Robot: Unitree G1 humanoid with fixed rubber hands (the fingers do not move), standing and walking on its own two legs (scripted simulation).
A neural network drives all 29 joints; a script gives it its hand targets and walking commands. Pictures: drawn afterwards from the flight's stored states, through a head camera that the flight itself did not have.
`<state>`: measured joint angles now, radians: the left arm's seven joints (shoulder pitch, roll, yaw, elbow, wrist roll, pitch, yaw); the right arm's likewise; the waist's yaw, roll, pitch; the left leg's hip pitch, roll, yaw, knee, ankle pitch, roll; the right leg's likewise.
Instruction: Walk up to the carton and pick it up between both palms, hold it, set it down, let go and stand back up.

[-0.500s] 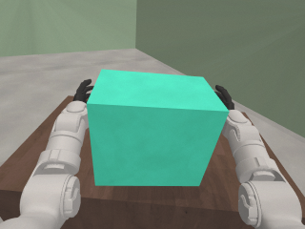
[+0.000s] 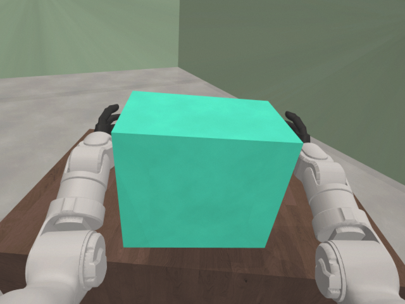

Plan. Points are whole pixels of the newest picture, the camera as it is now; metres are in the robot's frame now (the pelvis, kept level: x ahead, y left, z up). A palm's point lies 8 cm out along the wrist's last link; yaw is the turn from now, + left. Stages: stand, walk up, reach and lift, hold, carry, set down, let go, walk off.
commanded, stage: reach and lift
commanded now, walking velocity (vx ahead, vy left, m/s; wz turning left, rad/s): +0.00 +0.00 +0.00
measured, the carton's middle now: (199, 170) +0.37 +0.03 +0.16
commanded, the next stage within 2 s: hold in 0.48 s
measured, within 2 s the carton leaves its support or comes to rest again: neither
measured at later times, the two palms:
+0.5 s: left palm (104, 134) +0.37 +0.22 +0.23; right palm (299, 143) +0.38 -0.17 +0.24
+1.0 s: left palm (101, 128) +0.36 +0.22 +0.25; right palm (304, 137) +0.37 -0.17 +0.26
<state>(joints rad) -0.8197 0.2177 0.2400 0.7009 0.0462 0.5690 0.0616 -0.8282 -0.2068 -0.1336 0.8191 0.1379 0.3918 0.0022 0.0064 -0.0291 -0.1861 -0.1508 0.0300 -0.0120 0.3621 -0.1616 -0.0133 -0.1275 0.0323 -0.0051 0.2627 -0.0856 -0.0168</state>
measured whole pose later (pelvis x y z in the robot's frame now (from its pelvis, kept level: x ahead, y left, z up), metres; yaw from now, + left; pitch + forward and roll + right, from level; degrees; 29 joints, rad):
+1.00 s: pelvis +0.00 +0.00 +0.00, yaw +0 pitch -3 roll -1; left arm -0.83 0.22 0.23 0.51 0.05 0.74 0.06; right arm -0.83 -0.24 -0.13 0.65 0.22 0.54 -0.03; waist 0.01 -0.03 -0.19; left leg -0.15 0.03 -0.01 0.36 -0.16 -0.01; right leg -0.12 0.03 -0.01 0.26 -0.09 -0.02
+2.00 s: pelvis +0.00 +0.00 +0.00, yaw +0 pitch -3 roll -1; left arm -0.83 0.22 0.23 0.49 0.05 0.77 0.05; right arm -0.84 -0.25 -0.13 0.63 0.23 0.59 -0.04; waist 0.01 -0.03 -0.19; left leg -0.15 0.03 -0.01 0.36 -0.16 -0.01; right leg -0.12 0.03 -0.01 0.26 -0.08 -0.02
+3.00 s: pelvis +0.00 +0.00 +0.00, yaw +0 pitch -3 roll -1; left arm -0.83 0.22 0.23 0.49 0.05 0.78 0.05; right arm -0.85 -0.25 -0.13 0.63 0.23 0.59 -0.04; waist 0.01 -0.03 -0.19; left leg -0.15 0.03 -0.02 0.36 -0.16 -0.01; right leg -0.12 0.03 -0.01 0.26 -0.08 -0.02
